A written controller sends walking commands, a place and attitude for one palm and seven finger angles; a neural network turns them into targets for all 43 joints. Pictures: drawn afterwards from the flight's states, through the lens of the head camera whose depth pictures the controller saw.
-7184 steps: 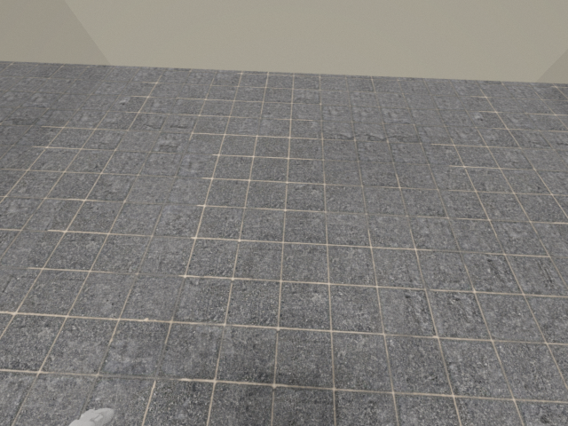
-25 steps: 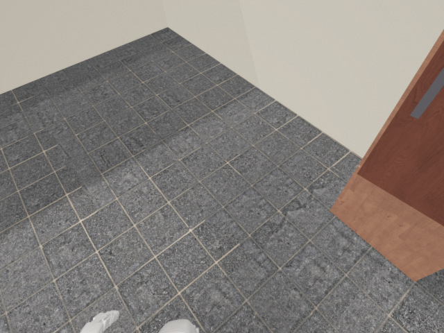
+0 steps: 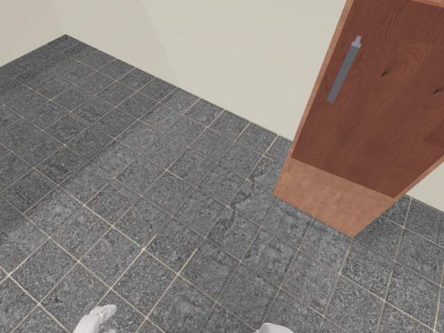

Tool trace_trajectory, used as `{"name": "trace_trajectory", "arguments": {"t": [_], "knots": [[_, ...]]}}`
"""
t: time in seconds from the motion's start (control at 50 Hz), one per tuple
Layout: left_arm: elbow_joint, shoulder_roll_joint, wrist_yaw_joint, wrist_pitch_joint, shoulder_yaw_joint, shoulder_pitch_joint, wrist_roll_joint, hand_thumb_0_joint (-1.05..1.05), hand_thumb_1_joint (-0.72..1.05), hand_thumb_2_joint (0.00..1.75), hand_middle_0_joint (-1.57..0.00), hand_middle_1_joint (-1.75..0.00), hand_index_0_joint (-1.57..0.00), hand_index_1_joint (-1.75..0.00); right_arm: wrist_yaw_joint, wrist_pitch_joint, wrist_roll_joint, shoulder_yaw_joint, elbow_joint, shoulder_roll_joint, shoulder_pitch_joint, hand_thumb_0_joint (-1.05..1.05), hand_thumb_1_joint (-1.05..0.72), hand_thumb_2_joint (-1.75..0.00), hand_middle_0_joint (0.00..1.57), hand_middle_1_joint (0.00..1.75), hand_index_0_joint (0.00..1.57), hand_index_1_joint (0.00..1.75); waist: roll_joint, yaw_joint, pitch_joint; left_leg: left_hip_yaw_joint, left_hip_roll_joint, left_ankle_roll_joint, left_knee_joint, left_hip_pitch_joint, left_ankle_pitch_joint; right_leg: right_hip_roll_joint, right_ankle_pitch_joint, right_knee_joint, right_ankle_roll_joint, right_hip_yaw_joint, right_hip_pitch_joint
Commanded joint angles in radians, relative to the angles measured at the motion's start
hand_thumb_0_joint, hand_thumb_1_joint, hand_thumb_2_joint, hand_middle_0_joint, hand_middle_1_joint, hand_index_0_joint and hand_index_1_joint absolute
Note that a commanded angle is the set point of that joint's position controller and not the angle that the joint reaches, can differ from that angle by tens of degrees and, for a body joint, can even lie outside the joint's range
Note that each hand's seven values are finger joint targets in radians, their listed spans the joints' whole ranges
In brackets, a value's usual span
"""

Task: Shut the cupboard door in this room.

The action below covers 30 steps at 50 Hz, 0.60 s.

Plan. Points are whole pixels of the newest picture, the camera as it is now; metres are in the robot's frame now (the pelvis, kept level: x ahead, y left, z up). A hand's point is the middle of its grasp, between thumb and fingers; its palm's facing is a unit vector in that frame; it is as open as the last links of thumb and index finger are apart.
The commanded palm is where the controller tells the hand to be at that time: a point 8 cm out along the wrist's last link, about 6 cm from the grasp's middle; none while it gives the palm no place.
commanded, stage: turn to face it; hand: left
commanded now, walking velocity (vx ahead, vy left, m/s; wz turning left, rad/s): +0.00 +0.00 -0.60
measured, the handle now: (343, 70) +0.71 -0.27 +0.07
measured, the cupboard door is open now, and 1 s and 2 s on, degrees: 6 6 6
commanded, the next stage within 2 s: take the last steps up to it in 0.64 s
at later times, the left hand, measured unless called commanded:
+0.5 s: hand (135, 319) +0.16 +0.19 -0.18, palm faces -0.21 -0.96 -0.21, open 7.3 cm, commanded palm none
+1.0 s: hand (160, 309) +0.18 +0.14 -0.17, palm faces -0.35 -0.92 -0.18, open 7.3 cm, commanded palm none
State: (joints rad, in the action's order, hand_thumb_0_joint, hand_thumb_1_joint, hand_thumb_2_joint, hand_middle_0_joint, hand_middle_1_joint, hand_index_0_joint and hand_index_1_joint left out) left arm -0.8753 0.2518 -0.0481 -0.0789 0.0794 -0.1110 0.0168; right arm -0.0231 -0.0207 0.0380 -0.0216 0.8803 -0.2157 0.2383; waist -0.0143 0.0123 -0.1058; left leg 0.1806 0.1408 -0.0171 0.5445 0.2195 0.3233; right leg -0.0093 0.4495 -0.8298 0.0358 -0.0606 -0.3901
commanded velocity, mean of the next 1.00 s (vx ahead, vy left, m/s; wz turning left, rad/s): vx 0.08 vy -0.04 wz -0.34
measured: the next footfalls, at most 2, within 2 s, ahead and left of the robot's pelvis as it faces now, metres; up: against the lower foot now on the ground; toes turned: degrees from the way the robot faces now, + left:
right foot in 0.08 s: +0.04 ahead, -0.13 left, +0.00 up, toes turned -6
left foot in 0.42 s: +0.11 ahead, +0.11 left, +0.00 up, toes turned -10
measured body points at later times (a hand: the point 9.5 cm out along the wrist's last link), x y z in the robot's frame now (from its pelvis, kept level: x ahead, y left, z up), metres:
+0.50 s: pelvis +0.03 +0.01 -0.01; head +0.07 +0.01 +0.44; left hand +0.17 +0.24 -0.16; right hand +0.05 -0.26 -0.13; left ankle +0.07 +0.12 -0.74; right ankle -0.02 -0.11 -0.70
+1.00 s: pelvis +0.06 -0.02 +0.00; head +0.09 -0.02 +0.45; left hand +0.20 +0.19 -0.16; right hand +0.00 -0.27 -0.14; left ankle +0.10 +0.08 -0.73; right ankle -0.01 -0.12 -0.74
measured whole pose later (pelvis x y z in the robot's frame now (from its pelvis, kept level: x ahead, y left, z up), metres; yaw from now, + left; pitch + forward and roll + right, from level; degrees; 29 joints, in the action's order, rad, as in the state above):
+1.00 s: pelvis +0.06 -0.02 +0.00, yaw -23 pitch +1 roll -1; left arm -0.99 0.20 -0.02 -0.03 0.06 -0.25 0.02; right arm -0.01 -0.02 0.03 -0.04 0.96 -0.21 0.28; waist 0.01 0.01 -0.01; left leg 0.10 0.06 -0.03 0.63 0.31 0.37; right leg 0.03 0.32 -0.50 -0.03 0.00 -0.21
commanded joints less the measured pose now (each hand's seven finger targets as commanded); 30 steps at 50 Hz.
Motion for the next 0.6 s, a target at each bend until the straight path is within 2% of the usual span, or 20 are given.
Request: {"name": "trace_trajectory", "arguments": {"t": [0.0, 0.02, 0.04, 0.06, 0.08, 0.1, 0.12, 0.16, 0.2, 0.24, 0.3, 0.36, 0.38, 0.4, 0.42, 0.44, 0.46, 0.5, 0.54, 0.58], "knots": [[0.083, 0.07, 0.007, 0.037, 0.016, -0.019, 0.002, 0.0, 0.9, 0.9, -0.2, -0.3, -0.2, -0.3, -0.007, 0.012, -0.011, -0.073, -0.042, -0.233, 0.024, 0.0, -0.9, -0.9, 0.2, 0.3, 0.2, 0.3, -0.17, -0.007, 0.149, -0.086, 0.197, 0.076, -0.018, -0.069, -0.517, 0.026, -0.173, 0.274, -0.03, -0.046, 0.159], [0.062, 0.102, 0.011, 0.042, 0.024, -0.09, 0.004, 0.0, 0.9, 0.9, -0.2, -0.3, -0.2, -0.3, -0.003, 0.011, -0.017, -0.075, -0.051, -0.23, 0.002, 0.0, -0.9, -0.9, 0.2, 0.3, 0.2, 0.3, -0.117, -0.048, 0.169, -0.052, 0.166, 0.033, 0.085, 0.018, -0.413, -0.003, -0.29, 0.386, -0.051, -0.009, 0.294], [0.044, 0.199, 0.025, 0.052, 0.043, -0.155, 0.014, 0.0, 0.9, 0.9, -0.2, -0.3, -0.2, -0.3, 0.004, 0.009, -0.028, -0.065, -0.077, -0.168, -0.007, 0.0, -0.9, -0.9, 0.2, 0.3, 0.2, 0.3, 0.137, -0.075, 0.197, 0.034, 0.057, -0.033, 0.285, 0.223, -0.107, -0.208, -0.471, 0.462, -0.126, 0.242, 0.463], [0.025, 0.269, 0.037, 0.057, 0.052, -0.207, 0.003, 0.0, 0.9, 0.9, -0.2, -0.3, -0.2, -0.3, 0.003, 0.0, -0.028, -0.049, -0.123, -0.131, -0.081, 0.0, -0.9, -0.9, 0.2, 0.3, 0.2, 0.3, 0.277, -0.11, 0.166, -0.033, -0.06, -0.063, 0.497, 0.383, 0.342, -0.39, -0.716, 0.492, -0.246, 0.476, 0.42], [0.03, 0.261, 0.051, 0.056, 0.055, -0.204, 0.0, 0.0, 0.9, 0.9, -0.2, -0.3, -0.2, -0.3, -0.008, -0.014, -0.027, -0.048, -0.118, -0.148, -0.106, 0.0, -0.9, -0.9, 0.2, 0.3, 0.2, 0.3, 0.262, -0.106, 0.157, -0.168, -0.042, -0.052, 0.608, 0.408, 0.307, -0.371, -0.62, 0.512, -0.282, 0.506, 0.35], [0.041, 0.233, 0.061, 0.051, 0.054, -0.135, 0.001, 0.0, 0.9, 0.9, -0.2, -0.3, -0.2, -0.3, -0.009, -0.014, -0.028, -0.051, -0.114, -0.15, -0.111, 0.0, -0.9, -0.9, 0.2, 0.3, 0.2, 0.3, 0.258, -0.079, 0.128, -0.192, -0.03, -0.051, 0.646, 0.437, 0.252, -0.339, -0.524, 0.512, -0.283, 0.493, 0.322], [0.057, 0.201, 0.062, 0.05, 0.04, -0.068, 0.003, 0.0, 0.9, 0.9, -0.2, -0.3, -0.2, -0.3, -0.005, -0.01, -0.025, -0.05, -0.092, -0.153, -0.091, 0.0, -0.9, -0.9, 0.2, 0.3, 0.2, 0.3, 0.214, -0.043, 0.118, -0.202, -0.015, -0.056, 0.633, 0.417, 0.176, -0.29, -0.495, 0.496, -0.26, 0.401, 0.292], [0.08, 0.172, 0.06, 0.055, 0.03, -0.017, 0.006, 0.0, 0.9, 0.9, -0.2, -0.3, -0.2, -0.3, 0.002, -0.011, -0.021, -0.045, -0.067, -0.135, -0.044, 0.0, -0.9, -0.9, 0.2, 0.3, 0.2, 0.3, 0.186, -0.005, 0.15, -0.17, -0.028, -0.069, 0.55, 0.327, 0.112, -0.226, -0.563, 0.467, -0.226, 0.3, 0.242], [0.072, 0.177, 0.059, 0.059, 0.029, -0.025, 0.01, 0.0, 0.9, 0.9, -0.2, -0.3, -0.2, -0.3, 0.005, -0.01, -0.024, -0.044, -0.061, -0.122, -0.029, 0.0, -0.9, -0.9, 0.2, 0.3, 0.2, 0.3, 0.153, -0.002, 0.161, -0.154, -0.051, -0.07, 0.455, 0.275, 0.092, -0.209, -0.562, 0.46, -0.219, 0.292, 0.227], [0.067, 0.188, 0.054, 0.055, 0.032, -0.046, 0.01, 0.0, 0.9, 0.9, -0.2, -0.3, -0.2, -0.3, 0.006, -0.011, -0.025, -0.043, -0.064, -0.112, -0.043, 0.0, -0.9, -0.9, 0.2, 0.3, 0.2, 0.3, 0.159, -0.017, 0.146, -0.135, -0.075, -0.07, 0.366, 0.242, 0.082, -0.196, -0.527, 0.466, -0.218, 0.316, 0.198], [0.056, 0.19, 0.053, 0.053, 0.038, -0.052, 0.012, 0.0, 0.9, 0.9, -0.2, -0.3, -0.2, -0.3, 0.002, 0.001, -0.031, -0.04, -0.068, -0.107, -0.028, 0.0, -0.9, -0.9, 0.2, 0.3, 0.2, 0.3, 0.177, -0.015, 0.167, -0.135, -0.098, -0.059, 0.197, 0.185, 0.08, -0.191, -0.564, 0.431, -0.214, 0.359, 0.221], [0.06, 0.159, 0.051, 0.044, 0.034, -0.019, -0.002, 0.0, 0.9, 0.9, -0.2, -0.3, -0.2, -0.3, -0.008, 0.016, -0.03, -0.04, -0.037, -0.128, 0.062, 0.0, -0.9, -0.9, 0.2, 0.3, 0.2, 0.3, 0.148, 0.033, 0.17, -0.145, -0.09, -0.04, -0.098, -0.052, -0.122, -0.123, -0.468, 0.349, -0.128, 0.337, 0.078], [0.071, 0.108, 0.047, 0.039, 0.023, -0.045, -0.008, 0.0, 0.9, 0.9, -0.2, -0.3, -0.2, -0.3, -0.012, 0.026, -0.02, -0.05, -0.033, -0.196, 0.082, 0.0, -0.9, -0.9, 0.2, 0.3, 0.2, 0.3, -0.042, 0.034, 0.184, -0.304, 0.06, 0.016, -0.195, -0.152, -0.154, -0.017, -0.269, 0.24, -0.076, 0.262, -0.048], [0.08, 0.064, 0.039, 0.04, 0.011, -0.059, -0.01, 0.0, 0.9, 0.9, -0.2, -0.3, -0.2, -0.3, -0.012, 0.025, -0.011, -0.063, -0.04, -0.275, 0.104, 0.0, -0.9, -0.9, 0.2, 0.3, 0.2, 0.3, -0.283, 0.036, 0.177, -0.514, 0.265, 0.123, -0.251, -0.141, -0.245, 0.072, 0.051, 0.03, -0.03, 0.112, -0.112], [0.09, 0.088, 0.036, 0.04, 0.015, -0.041, -0.002, 0.0, 0.9, 0.9, -0.2, -0.3, -0.2, -0.3, -0.017, 0.024, -0.002, -0.059, -0.048, -0.271, 0.096, 0.0, -0.9, -0.9, 0.2, 0.3, 0.2, 0.3, -0.223, 0.041, 0.142, -0.55, 0.324, 0.194, -0.274, -0.061, -0.263, 0.052, 0.16, -0.147, -0.023, 0.108, -0.118], [0.075, 0.086, 0.034, 0.037, 0.022, -0.031, 0.006, 0.0, 0.9, 0.9, -0.2, -0.3, -0.2, -0.3, -0.021, 0.029, 0.003, -0.055, -0.043, -0.252, 0.069, 0.0, -0.9, -0.9, 0.2, 0.3, 0.2, 0.3, -0.223, 0.026, 0.133, -0.516, 0.295, 0.198, -0.261, -0.053, -0.357, 0.031, 0.136, -0.262, -0.016, 0.116, -0.143], [0.061, 0.087, 0.029, 0.036, 0.026, -0.039, 0.005, 0.0, 0.9, 0.9, -0.2, -0.3, -0.2, -0.3, -0.023, 0.028, 0.002, -0.048, -0.052, -0.225, 0.033, 0.0, -0.9, -0.9, 0.2, 0.3, 0.2, 0.3, -0.203, 0.006, 0.119, -0.425, 0.25, 0.187, -0.235, -0.046, -0.436, 0.012, 0.092, -0.305, -0.009, 0.113, -0.147], [0.048, 0.059, 0.021, 0.034, 0.015, -0.04, 0.0, 0.0, 0.9, 0.9, -0.2, -0.3, -0.2, -0.3, -0.026, 0.028, 0.0, -0.038, -0.052, -0.191, 0.003, 0.0, -0.9, -0.9, 0.2, 0.3, 0.2, 0.3, -0.168, -0.005, 0.123, -0.281, 0.186, 0.166, -0.181, -0.087, -0.597, -0.002, 0.062, -0.232, 0.0, 0.07, -0.122], [0.048, 0.042, 0.021, 0.031, 0.005, -0.031, -0.002, 0.0, 0.9, 0.9, -0.2, -0.3, -0.2, -0.3, -0.025, 0.023, 0.0, -0.045, -0.032, -0.196, 0.026, 0.0, -0.9, -0.9, 0.2, 0.3, 0.2, 0.3, -0.181, 0.008, 0.154, -0.215, 0.174, 0.16, -0.146, -0.128, -0.649, 0.002, 0.055, -0.088, 0.0, 0.035, -0.061], [0.042, 0.031, 0.021, 0.034, 0.0, -0.027, -0.002, 0.0, 0.9, 0.9, -0.2, -0.3, -0.2, -0.3, -0.02, 0.017, -0.003, -0.052, -0.011, -0.204, 0.049, 0.0, -0.9, -0.9, 0.2, 0.3, 0.2, 0.3, -0.207, 0.022, 0.158, -0.204, 0.176, 0.155, -0.136, -0.112, -0.6, 0.018, 0.023, 0.023, -0.008, 0.001, 0.01]]}}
